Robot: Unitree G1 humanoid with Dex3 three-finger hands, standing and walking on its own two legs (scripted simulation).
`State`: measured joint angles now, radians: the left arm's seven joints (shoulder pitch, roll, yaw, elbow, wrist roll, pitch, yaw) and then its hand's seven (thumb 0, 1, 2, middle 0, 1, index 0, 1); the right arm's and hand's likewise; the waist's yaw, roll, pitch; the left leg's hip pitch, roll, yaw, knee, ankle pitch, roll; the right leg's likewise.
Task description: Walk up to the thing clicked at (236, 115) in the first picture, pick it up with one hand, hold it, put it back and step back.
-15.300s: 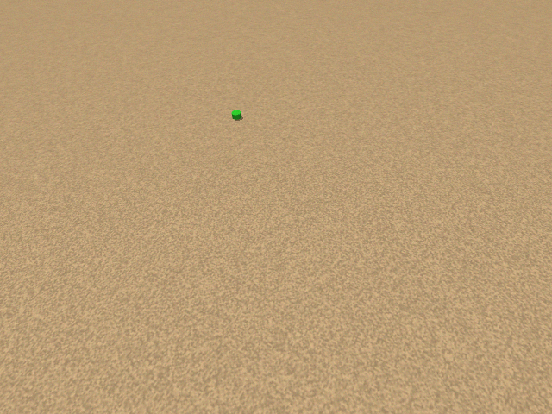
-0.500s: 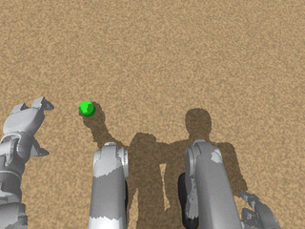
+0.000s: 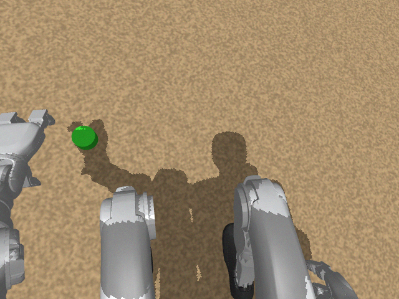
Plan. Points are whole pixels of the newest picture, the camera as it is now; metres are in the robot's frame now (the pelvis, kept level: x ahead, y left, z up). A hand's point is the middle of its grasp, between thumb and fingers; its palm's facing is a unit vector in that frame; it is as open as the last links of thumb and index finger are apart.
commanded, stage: rise first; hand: left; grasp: from above
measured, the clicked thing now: (85, 138) +0.49 +0.30 -0.32
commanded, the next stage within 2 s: approach in 0.66 s
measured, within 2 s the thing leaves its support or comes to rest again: neither
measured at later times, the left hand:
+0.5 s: hand (44, 150) +0.42 +0.34 -0.19, palm faces -0.46 -0.10 -0.88, open 14.1 cm
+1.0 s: hand (61, 142) +0.44 +0.32 -0.21, palm faces -0.45 -0.05 -0.89, open 14.1 cm
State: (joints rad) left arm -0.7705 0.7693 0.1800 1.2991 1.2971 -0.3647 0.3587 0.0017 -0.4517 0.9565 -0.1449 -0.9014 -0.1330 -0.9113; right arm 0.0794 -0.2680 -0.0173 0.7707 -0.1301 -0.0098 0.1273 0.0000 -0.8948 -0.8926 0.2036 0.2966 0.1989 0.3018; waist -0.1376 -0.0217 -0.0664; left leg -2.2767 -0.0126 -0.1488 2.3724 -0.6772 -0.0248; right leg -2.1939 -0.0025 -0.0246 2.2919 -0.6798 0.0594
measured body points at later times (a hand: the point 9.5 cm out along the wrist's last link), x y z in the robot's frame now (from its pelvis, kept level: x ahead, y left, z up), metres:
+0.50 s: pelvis +0.01 +0.00 -0.02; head +0.25 +0.07 +0.35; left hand +0.44 +0.34 -0.14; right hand +0.09 -0.28 -0.14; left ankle +0.08 +0.13 -0.31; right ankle +0.10 -0.14 -0.31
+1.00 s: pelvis +0.01 +0.00 -0.03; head +0.26 +0.08 +0.34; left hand +0.46 +0.32 -0.16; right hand +0.08 -0.29 -0.14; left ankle +0.08 +0.13 -0.31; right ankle +0.10 -0.14 -0.31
